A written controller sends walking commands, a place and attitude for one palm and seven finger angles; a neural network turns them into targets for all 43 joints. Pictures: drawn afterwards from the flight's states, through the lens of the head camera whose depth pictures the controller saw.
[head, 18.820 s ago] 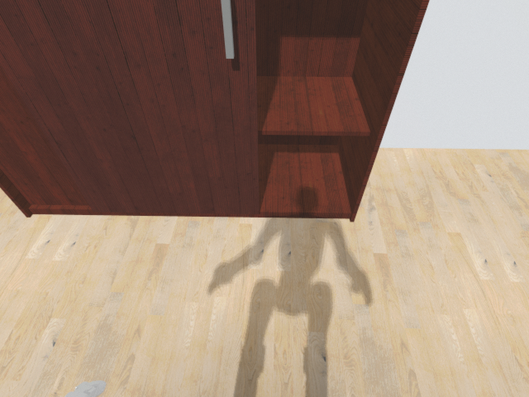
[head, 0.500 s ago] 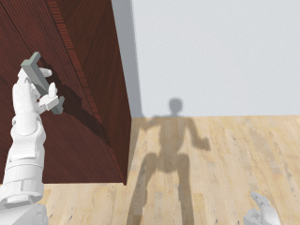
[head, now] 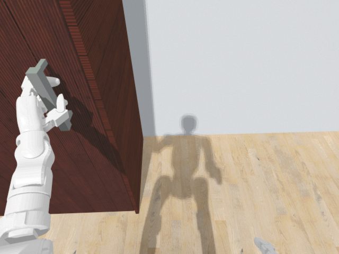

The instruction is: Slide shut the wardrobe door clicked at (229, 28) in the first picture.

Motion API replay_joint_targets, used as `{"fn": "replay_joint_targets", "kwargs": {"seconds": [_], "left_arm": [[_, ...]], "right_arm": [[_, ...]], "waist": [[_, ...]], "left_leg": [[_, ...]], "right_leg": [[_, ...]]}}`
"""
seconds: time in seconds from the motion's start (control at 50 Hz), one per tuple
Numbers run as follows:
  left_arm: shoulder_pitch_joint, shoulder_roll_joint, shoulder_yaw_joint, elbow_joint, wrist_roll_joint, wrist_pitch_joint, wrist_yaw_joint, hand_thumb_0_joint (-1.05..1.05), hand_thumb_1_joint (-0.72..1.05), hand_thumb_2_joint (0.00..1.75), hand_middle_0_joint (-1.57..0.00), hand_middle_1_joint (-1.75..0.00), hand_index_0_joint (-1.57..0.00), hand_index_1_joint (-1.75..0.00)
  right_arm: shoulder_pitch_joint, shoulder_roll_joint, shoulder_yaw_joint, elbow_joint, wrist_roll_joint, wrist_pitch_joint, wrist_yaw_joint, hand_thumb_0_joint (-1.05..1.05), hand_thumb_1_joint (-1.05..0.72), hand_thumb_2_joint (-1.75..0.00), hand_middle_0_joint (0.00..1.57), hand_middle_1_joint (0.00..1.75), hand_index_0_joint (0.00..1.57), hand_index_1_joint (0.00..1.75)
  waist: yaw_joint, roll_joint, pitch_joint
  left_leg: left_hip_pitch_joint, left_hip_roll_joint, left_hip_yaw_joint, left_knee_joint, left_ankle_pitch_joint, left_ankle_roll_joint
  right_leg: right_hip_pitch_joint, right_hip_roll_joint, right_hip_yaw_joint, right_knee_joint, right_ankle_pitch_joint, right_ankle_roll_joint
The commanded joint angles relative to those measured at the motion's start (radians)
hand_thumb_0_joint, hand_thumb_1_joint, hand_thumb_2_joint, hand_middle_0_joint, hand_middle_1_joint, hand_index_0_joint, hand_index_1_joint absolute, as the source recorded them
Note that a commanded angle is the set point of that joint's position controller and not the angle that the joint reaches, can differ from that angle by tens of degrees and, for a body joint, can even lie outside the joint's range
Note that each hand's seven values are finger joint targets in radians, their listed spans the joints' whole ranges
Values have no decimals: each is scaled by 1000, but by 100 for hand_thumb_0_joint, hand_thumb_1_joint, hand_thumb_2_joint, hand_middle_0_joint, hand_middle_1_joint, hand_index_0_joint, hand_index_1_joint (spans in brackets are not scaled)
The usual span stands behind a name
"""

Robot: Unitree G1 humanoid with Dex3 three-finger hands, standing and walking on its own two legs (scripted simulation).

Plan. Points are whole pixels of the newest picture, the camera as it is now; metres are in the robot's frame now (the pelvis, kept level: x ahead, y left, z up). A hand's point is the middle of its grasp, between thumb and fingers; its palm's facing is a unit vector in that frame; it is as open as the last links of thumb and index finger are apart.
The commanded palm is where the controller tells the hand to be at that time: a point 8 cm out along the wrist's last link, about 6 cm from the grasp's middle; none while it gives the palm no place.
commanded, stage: stop walking and hold the door there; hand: left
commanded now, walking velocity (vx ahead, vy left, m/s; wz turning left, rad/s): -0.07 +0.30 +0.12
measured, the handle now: (54, 97) +0.41 +0.30 +0.16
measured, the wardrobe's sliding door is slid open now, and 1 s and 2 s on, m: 0.00 0.00 0.00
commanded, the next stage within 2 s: loosen the grip on the handle in 1.20 s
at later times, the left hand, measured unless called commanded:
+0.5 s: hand (62, 111) +0.37 +0.27 +0.15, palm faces +0.35 -0.92 -0.16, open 6.3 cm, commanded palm +0.34 +0.29 +0.15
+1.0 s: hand (62, 110) +0.37 +0.27 +0.15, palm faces +0.40 -0.90 -0.18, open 6.1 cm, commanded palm +0.33 +0.29 +0.15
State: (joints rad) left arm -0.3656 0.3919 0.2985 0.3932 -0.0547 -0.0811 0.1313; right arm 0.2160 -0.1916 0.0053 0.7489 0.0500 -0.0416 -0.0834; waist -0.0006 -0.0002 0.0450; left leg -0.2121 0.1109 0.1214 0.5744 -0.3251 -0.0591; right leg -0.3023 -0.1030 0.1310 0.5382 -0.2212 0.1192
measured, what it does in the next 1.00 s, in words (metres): stands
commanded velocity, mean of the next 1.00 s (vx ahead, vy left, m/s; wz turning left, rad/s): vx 0.01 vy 0.09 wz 0.04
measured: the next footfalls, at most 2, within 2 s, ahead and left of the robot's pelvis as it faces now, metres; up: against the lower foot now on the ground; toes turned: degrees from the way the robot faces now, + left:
none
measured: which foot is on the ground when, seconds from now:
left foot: down 0.00-1.00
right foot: down 0.00-1.00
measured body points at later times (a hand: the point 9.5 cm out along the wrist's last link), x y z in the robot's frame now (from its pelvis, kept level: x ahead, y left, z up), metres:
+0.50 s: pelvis -0.02 +0.04 -0.01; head +0.01 +0.04 +0.44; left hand +0.35 +0.31 +0.16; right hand +0.16 -0.19 -0.12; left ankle -0.02 +0.15 -0.73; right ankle +0.05 -0.18 -0.72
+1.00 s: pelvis +0.00 +0.02 +0.01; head +0.02 +0.01 +0.46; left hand +0.35 +0.31 +0.16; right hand +0.17 -0.23 -0.09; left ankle -0.02 +0.15 -0.73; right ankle +0.04 -0.14 -0.73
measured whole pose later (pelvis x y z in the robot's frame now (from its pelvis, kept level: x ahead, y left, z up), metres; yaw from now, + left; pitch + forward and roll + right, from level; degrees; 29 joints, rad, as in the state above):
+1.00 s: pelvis +0.00 +0.02 +0.01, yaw -1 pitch -1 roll +1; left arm -0.32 0.33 0.26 0.33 -0.07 -0.09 0.16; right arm 0.13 -0.26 -0.01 0.68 0.04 -0.01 -0.11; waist 0.02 0.01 0.05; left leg -0.16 0.08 0.16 0.47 -0.28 -0.03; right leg -0.27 -0.10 0.01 0.48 -0.19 0.07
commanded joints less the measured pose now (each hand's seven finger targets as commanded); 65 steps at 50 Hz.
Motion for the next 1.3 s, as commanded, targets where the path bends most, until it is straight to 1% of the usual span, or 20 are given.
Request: {"fn": "replay_joint_targets", "kwargs": {"seconds": [0.0, 0.1, 0.22, 0.36, 0.42, 0.48, 0.5, 0.54, 0.58, 0.6, 0.66, 0.74, 0.8, 0.96, 1.0, 1.1, 1.16, 1.2, 1.26, 1.28], "left_arm": [[-343, 198, -13, -274, 18, -87, -17, 0, 90, 90, -45, -140, -45, -140], [-341, 229, 16, -295, 24, -95, -8, 0, 90, 90, -45, -140, -45, -140], [-377, 182, -27, -316, 26, -107, -12, 0, 90, 90, -45, -140, -45, -140], [-426, 115, -82, -301, 18, -129, -17, 0, 90, 90, -45, -140, -45, -140], [-448, 69, -110, -326, 20, -139, -16, 0, 90, 90, -45, -140, -45, -140], [-460, -15, -179, -344, 12, -123, -14, 0, 90, 90, -45, -140, -45, -140], [-449, 20, -147, -329, 18, -120, -5, 0, 90, 90, -45, -140, -45, -140], [-438, 29, -149, -322, 22, -116, 0, 0, 90, 90, -45, -140, -45, -140], [-423, 88, -113, -317, 19, -104, 5, 0, 90, 90, -45, -140, -45, -140], [-421, 79, -121, -325, 18, -99, 2, 0, 90, 90, -45, -140, -45, -140], [-373, 59, -135, -349, 20, -91, -4, 0, 90, 90, -45, -140, -45, -140], [-355, 42, -142, -365, 16, -96, -6, 0, 90, 90, -45, -140, -45, -140], [-311, 106, -82, -342, 19, -94, 1, 0, 90, 90, -45, -140, -45, -140], [-298, 78, -110, -339, 12, -96, -6, 0, 90, 90, -45, -140, -45, -140], [-269, 154, -38, -315, 17, -96, 4, 0, 90, 90, -45, -140, -45, -140], [-256, 180, -12, -293, 16, -96, 1, 0, 90, 90, -45, -140, -45, -140], [-278, 122, -68, -312, 13, -99, -7, 0, 90, 90, -45, -140, -45, -140], [-252, 185, -7, -276, 18, -99, 2, 0, 90, 90, -45, -140, -45, -140], [-268, 164, -29, -294, 16, -101, -3, 0, 90, 90, -45, -140, -45, -140], [-995, 908, 529, -204, 170, -119, -6, 0, 90, 90, -45, -140, -45, -140]], "right_arm": [[-116, -168, -58, -161, 5, -50, -21, 0, -90, -90, 20, 30, 20, 30], [-126, -170, -70, -172, 6, -20, -29, 0, -90, -90, 20, 30, 20, 30], [-153, -165, -77, -197, 10, 19, -23, 0, -90, -90, 20, 30, 20, 30], [-182, -150, -62, -215, 10, 54, -10, 0, -90, -90, 20, 30, 20, 30], [-176, -146, -54, -215, 11, 51, -12, 0, -90, -90, 20, 30, 20, 30], [-163, -140, -39, -216, 6, 35, -16, 0, -90, -90, 20, 30, 20, 30], [-154, -145, -39, -201, 0, 27, -17, 0, -90, -90, 20, 30, 20, 30], [-158, -147, -29, -194, -7, 12, -10, 0, -90, -90, 20, 30, 20, 30], [-130, -148, -32, -176, -11, 7, -18, 0, -90, -90, 20, 30, 20, 30], [-126, -153, -37, -170, -14, 4, -25, 0, -90, -90, 20, 30, 20, 30], [-158, -152, -32, -177, -18, 2, -31, 0, -90, -90, 20, 30, 20, 30], [-168, -137, -24, -193, -14, -2, -30, 0, -90, -90, 20, 30, 20, 30], [-158, -158, -37, -186, -15, -1, -33, 0, -90, -90, 20, 30, 20, 30], [-176, -154, -39, -204, -10, -5, -38, 0, -90, -90, 20, 30, 20, 30], [-156, -171, -50, -197, -13, -4, -37, 0, -90, -90, 20, 30, 20, 30], [-155, -173, -53, -203, -11, -3, -38, 0, -90, -90, 20, 30, 20, 30], [-166, -164, -44, -208, -11, -6, -39, 0, -90, -90, 20, 30, 20, 30], [-144, -178, -51, -199, -13, -7, -39, 0, -90, -90, 20, 30, 20, 30], [-155, -171, -47, -204, -13, -9, -40, 0, -90, -90, 20, 30, 20, 30], [-25, -198, -113, -150, -64, -43, -6, 0, -90, -90, 20, 30, 20, 30]], "waist": [[-12, 43, -280], [-14, -28, -298], [-18, 1, -332], [-16, 28, -272], [-11, 105, -306], [-7, 157, -276], [2, 176, -254], [5, 124, -250], [-17, -95, -278], [-20, -133, -307], [-9, 68, -303], [-10, 25, -314], [-5, 51, -311], [-15, 52, -296], [-6, 52, -306], [-9, 44, -297], [-15, 71, -288], [-6, 40, -289], [-12, 40, -299], [37, -216, -102]], "left_leg": [[116, -24, 21, -84, 243, 67], [75, -69, 40, -57, 195, 56], [92, -65, 43, -63, 279, 57], [8, -65, -2, -79, 67, 87], [64, -2, -76, -105, 176, 110], [90, 83, -133, -152, 307, 145], [106, 85, -120, -140, 353, 149], [73, 42, -83, -68, 347, 113], [24, -27, -48, -28, 242, 60], [51, -39, -44, -58, 273, 49], [154, 9, -46, -131, 385, 67], [155, 6, -30, -137, 357, 65], [149, -4, -17, -148, 348, 60], [170, -11, -3, -168, 335, 56], [167, -13, 3, -161, 331, 56], [154, -21, 11, -168, 315, 52], [176, -15, 8, -184, 303, 56], [159, -14, 5, -185, 299, 59], [171, -12, 6, -180, 321, 56], [12, 43, 63, -125, 365, 84]], "right_leg": [[72, 44, -108, -34, 356, -98], [119, -26, -60, -47, 423, -110], [109, -58, -87, 36, 484, -123], [29, -50, -102, 85, 208, -99], [-20, 19, -183, 214, 222, -82], [-75, 64, -233, 281, -84, -77], [-64, 65, -235, 216, -102, -85], [54, 46, -189, 42, 150, -108], [150, -48, -37, -22, 415, -148], [159, -40, -72, 1, 452, -144], [88, 30, -154, 29, 343, -102], [119, 28, -145, -19, 345, -111], [131, 28, -140, -39, 357, -114], [120, 32, -136, -84, 354, -116], [129, 24, -125, -98, 378, -119], [139, 22, -121, -115, 393, -120], [114, 33, -128, -122, 336, -118], [120, 35, -132, -125, 325, -116], [129, 32, -131, -118, 361, -118], [64, 53, -133, -99, 296, -144]]}}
